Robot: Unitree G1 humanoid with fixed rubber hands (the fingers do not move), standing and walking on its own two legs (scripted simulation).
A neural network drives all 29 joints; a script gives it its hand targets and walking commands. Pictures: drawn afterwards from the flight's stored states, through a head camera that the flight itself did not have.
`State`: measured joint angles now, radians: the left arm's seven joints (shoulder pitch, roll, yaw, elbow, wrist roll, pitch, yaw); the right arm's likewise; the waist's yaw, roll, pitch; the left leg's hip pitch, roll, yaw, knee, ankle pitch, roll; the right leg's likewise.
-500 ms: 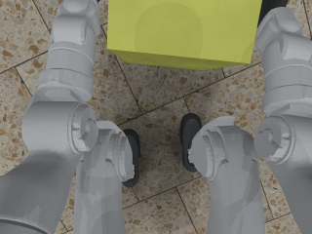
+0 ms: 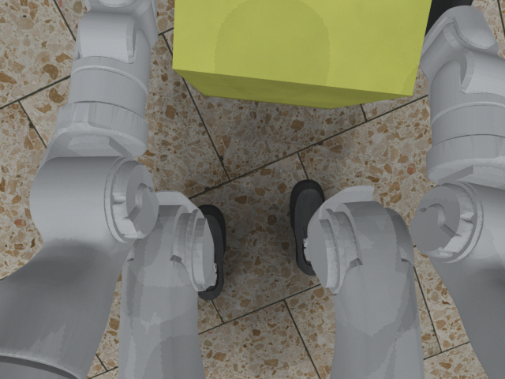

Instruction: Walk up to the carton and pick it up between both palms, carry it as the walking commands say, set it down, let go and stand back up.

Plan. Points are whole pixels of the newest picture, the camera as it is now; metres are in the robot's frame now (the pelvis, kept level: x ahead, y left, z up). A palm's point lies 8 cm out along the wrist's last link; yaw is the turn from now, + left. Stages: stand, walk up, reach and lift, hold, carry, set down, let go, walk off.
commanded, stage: set down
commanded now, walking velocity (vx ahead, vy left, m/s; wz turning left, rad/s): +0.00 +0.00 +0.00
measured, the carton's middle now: (286, 7) +0.56 -0.05 -0.23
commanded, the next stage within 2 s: let go in 1.94 s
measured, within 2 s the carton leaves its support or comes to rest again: neither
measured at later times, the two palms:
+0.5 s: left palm out of the picture +0.58 +0.15 -0.15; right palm (426, 24) +0.52 -0.21 -0.17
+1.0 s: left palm out of the picture +0.59 +0.17 -0.08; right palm out of the picture +0.53 -0.23 -0.09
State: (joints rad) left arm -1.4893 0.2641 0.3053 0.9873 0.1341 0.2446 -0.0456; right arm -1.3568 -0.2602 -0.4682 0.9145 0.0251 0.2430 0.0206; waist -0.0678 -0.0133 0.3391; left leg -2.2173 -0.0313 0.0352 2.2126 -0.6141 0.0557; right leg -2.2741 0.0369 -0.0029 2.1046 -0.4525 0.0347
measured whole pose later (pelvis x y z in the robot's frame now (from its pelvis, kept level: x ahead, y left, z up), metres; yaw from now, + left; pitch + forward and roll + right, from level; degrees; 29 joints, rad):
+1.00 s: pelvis +0.01 +0.00 +0.04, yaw +2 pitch +36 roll -2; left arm -1.45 0.48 0.04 1.02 -0.19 0.18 0.04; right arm -1.27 -0.31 -0.26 0.89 0.20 0.16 -0.11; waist -0.10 0.02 0.31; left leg -2.09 -0.07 0.01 2.08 -0.62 0.03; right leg -2.14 0.01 -0.01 2.00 -0.49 0.02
